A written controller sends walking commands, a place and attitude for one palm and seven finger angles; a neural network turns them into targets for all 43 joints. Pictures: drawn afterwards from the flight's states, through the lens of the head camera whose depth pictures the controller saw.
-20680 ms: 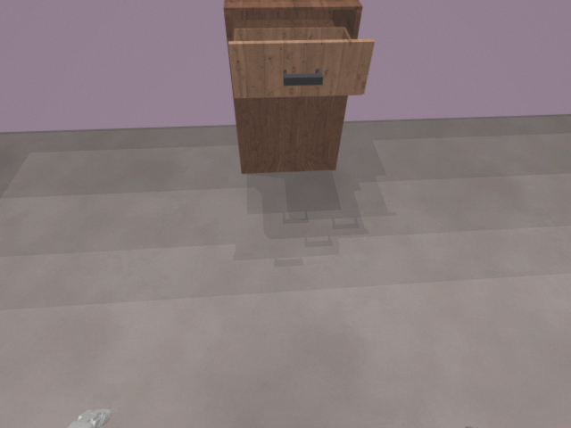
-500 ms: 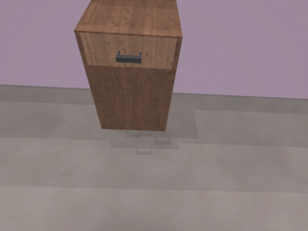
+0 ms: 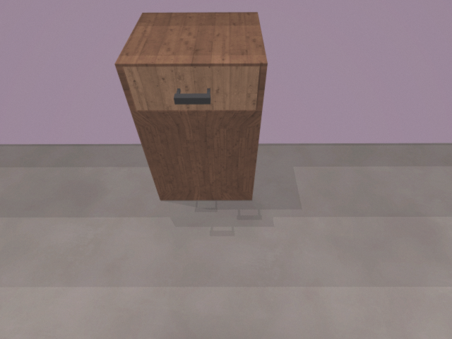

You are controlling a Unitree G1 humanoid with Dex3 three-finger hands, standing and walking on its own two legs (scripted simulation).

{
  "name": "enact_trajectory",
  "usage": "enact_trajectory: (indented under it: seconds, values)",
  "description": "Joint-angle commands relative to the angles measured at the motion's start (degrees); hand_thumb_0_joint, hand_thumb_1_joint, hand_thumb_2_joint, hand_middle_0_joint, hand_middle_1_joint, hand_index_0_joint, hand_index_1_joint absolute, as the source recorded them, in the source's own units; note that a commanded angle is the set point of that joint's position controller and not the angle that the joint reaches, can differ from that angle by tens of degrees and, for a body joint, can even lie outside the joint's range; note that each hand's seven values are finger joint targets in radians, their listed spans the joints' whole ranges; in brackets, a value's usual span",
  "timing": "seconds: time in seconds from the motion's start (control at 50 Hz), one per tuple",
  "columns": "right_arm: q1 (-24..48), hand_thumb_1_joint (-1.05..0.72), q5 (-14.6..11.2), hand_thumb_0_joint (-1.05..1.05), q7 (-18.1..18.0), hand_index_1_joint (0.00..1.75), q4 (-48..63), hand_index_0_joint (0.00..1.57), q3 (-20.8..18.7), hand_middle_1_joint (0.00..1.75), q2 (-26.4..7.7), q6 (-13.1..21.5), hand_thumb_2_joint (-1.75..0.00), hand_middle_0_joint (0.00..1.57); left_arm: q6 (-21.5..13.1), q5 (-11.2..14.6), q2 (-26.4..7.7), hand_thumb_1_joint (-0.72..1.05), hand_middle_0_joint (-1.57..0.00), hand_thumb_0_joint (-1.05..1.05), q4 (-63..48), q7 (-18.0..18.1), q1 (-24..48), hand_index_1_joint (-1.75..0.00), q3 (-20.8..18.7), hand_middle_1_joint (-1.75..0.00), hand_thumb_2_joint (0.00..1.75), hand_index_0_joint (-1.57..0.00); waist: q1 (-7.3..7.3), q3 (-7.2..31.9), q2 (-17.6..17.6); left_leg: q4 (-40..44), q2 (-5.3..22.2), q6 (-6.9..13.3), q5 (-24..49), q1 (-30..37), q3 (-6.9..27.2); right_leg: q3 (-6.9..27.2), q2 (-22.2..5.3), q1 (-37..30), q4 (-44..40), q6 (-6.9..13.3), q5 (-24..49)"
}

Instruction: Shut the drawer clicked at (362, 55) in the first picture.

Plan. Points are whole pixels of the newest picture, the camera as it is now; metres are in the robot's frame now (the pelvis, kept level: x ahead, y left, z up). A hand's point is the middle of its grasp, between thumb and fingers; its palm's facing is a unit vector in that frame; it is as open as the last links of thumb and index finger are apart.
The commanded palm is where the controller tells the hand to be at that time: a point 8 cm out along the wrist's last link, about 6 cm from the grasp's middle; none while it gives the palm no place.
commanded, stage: let the arm hang, fingers relaxed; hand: left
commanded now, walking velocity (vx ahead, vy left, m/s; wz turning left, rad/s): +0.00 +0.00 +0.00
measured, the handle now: (193, 95) +0.88 +0.16 -0.08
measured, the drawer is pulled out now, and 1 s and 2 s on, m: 0.00 0.00 0.00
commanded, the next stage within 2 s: look to check the result in 0.28 s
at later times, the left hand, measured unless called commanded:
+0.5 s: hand out of the picture +0.00 +0.14 -0.17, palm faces +0.04 -0.98 -0.19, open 7.3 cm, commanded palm none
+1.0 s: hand out of the picture +0.01 +0.13 -0.17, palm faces +0.04 -0.98 -0.20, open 7.4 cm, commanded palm none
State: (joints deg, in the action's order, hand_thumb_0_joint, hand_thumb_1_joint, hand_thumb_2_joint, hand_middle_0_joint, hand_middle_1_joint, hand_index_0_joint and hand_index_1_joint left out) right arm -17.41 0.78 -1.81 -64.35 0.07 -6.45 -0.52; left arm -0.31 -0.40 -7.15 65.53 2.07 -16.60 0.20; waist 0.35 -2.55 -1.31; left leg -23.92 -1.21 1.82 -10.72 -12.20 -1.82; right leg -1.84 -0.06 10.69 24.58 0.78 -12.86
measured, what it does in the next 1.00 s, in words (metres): stands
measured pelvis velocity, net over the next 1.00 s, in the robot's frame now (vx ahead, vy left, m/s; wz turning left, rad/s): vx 0.01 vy -0.04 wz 0.00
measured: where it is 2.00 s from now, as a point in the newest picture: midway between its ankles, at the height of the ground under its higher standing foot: outside the picture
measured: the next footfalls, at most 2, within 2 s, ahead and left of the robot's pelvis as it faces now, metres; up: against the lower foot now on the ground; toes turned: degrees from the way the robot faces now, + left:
none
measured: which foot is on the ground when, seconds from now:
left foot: down 0.00-1.00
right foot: down 0.00-1.00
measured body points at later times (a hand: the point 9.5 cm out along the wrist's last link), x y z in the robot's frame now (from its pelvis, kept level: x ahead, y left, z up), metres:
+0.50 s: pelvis +0.01 -0.02 +0.00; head +0.02 -0.03 +0.45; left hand +0.00 +0.20 -0.16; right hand -0.01 -0.23 -0.17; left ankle +0.02 +0.10 -0.74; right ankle +0.00 -0.11 -0.74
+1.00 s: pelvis +0.01 -0.04 +0.00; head +0.03 -0.05 +0.45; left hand +0.01 +0.18 -0.16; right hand +0.00 -0.25 -0.17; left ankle +0.02 +0.10 -0.74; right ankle +0.00 -0.11 -0.74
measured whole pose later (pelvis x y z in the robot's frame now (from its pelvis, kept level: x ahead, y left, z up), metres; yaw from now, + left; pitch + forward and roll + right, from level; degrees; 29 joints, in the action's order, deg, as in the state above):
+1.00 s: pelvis +0.01 -0.04 +0.00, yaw +0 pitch -2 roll +0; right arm -16.5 0.8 -2.5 -65.7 -0.4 -7.7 -0.5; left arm -1.0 -0.2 -7.3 65.7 2.2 -15.5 -0.5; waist 0.6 -3.1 -1.4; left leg -23.0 1.6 -1.2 -11.5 -9.7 -0.6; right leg -2.9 2.8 7.6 22.5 3.6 -13.3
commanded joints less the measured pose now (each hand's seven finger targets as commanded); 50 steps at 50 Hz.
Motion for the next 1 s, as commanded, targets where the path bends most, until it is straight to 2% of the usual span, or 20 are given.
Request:
enact_trajectory:
  seconds: [0.0, 0.04, 0.06, 0.2, 0.3, 0.44, 0.56, 0.62, 0.82, 0.98]
  values:
    - [-5.1, -0.90, 0.0, 0.00, -0.5, 0.30, 0.8, 0.20, -1.3, 0.30, -5.0, 0.7, -0.90, 0.20, -0.3, -0.2, -5.8, 0.90, -0.20, 0.00, -0.8, 0.3, -4.8, -0.30, -1.3, -0.30, 0.90, -0.20, -0.27, -3.3, 1.1, 5.3, 6.2, 1.1, -1.0, -0.7, 6.5, 4.9, -4.7, 3.4, -5.7, 2.2, -1.6]
    - [-5.3, -0.90, 0.2, 0.00, -0.6, 0.30, 0.5, 0.20, -1.2, 0.30, -4.6, 0.7, -0.90, 0.20, -0.3, -0.1, -5.3, 0.90, -0.20, 0.00, -0.8, 0.3, -4.1, -0.30, -1.4, -0.30, 0.90, -0.20, -0.06, -4.1, 0.6, 5.6, 6.0, 1.0, -1.6, -1.1, 6.4, 5.2, -4.7, 3.6, -5.9, 2.3, -2.0]
    - [-5.3, -0.90, 0.2, 0.00, -0.6, 0.30, 0.5, 0.20, -1.2, 0.30, -4.6, 0.7, -0.90, 0.20, -0.3, -0.1, -5.3, 0.90, -0.20, 0.00, -0.8, 0.2, -4.1, -0.30, -1.4, -0.30, 0.90, -0.20, -0.05, -3.7, -0.9, 5.7, 6.1, 1.0, -1.5, -1.1, 6.4, 5.5, -4.6, 3.3, -5.8, 2.3, -1.6]
    - [-5.2, -0.90, 0.0, 0.00, -0.7, 0.30, 0.7, 0.20, -1.4, 0.30, -5.0, 0.9, -0.90, 0.20, -0.6, -0.1, -5.9, 0.90, -0.20, 0.00, -1.2, 0.2, -3.8, -0.30, -1.6, -0.30, 0.90, -0.20, -0.09, -2.3, 1.2, 4.1, 6.0, 0.8, 2.8, 0.5, 5.8, 5.4, -4.9, 2.1, -6.1, 2.4, 1.0]
    - [-4.9, -0.90, 0.0, 0.00, -0.9, 0.30, 0.4, 0.20, -1.4, 0.30, -5.2, 1.1, -0.90, 0.20, -0.9, 0.0, -5.9, 0.90, -0.20, 0.00, -1.1, 0.3, -3.9, -0.30, -1.7, -0.30, 0.90, -0.20, -0.08, -0.6, 0.6, 3.4, 6.3, 0.6, 6.7, 2.5, 5.3, 5.4, -5.2, 0.8, -5.8, 2.5, 5.5]
    - [-4.9, -0.90, 0.1, 0.00, -0.9, 0.30, -0.1, 0.20, -1.2, 0.30, -5.1, 0.8, -0.90, 0.20, -0.8, 0.1, -6.0, 0.90, -0.20, 0.00, -0.8, 0.3, -3.3, -0.30, -1.7, -0.30, 0.90, -0.20, 0.14, -2.7, 1.4, 4.0, 6.2, 0.3, 4.4, 2.0, 5.1, 5.6, -5.1, 1.5, -7.0, 2.5, 2.6]
    - [-4.3, -0.90, 0.1, 0.00, -0.8, 0.30, -0.2, 0.20, -1.2, 0.30, -5.2, 0.7, -0.90, 0.20, -0.9, 0.1, -6.1, 0.90, -0.20, 0.00, -0.7, 0.3, -3.5, -0.30, -1.6, -0.30, 0.90, -0.20, 0.15, -2.6, 0.9, 3.7, 6.2, 0.1, 4.2, 2.7, 4.5, 6.0, -5.3, 1.6, -7.6, 2.6, 3.3]
    - [-4.3, -0.90, 0.1, 0.00, -0.8, 0.30, -0.2, 0.20, -1.4, 0.30, -5.3, 0.6, -0.90, 0.20, -1.0, 0.1, -6.2, 0.90, -0.20, 0.00, -0.7, 0.4, -3.5, -0.30, -1.7, -0.30, 0.90, -0.20, 0.21, -2.6, 2.2, 3.4, 6.1, 0.0, 3.7, 2.6, 4.3, 6.2, -5.3, 1.7, -8.1, 2.5, 2.4]
    - [-3.8, -0.90, 0.1, 0.00, -1.0, 0.30, -0.3, 0.20, -1.3, 0.30, -5.5, 0.7, -0.90, 0.20, -1.1, 0.1, -6.6, 0.90, -0.20, 0.00, -0.9, 0.4, -3.2, -0.30, -1.9, -0.30, 0.90, -0.20, 0.12, -2.2, 0.3, 3.2, 6.4, -0.3, 4.9, 3.1, 4.1, 6.0, -5.4, 0.6, -8.0, 2.5, 5.6]
    - [-3.7, -0.90, 0.1, 0.00, -1.0, 0.30, -0.3, 0.20, -1.4, 0.30, -6.3, 0.7, -0.90, 0.20, -1.1, 0.1, -7.3, 0.90, -0.20, 0.00, -0.9, 0.3, -2.7, -0.30, -2.1, -0.30, 0.90, -0.20, 0.07, -2.0, 1.2, 3.3, 6.3, -0.4, 4.8, 3.0, 4.1, 6.2, -5.5, -0.2, -8.6, 2.4, 5.8]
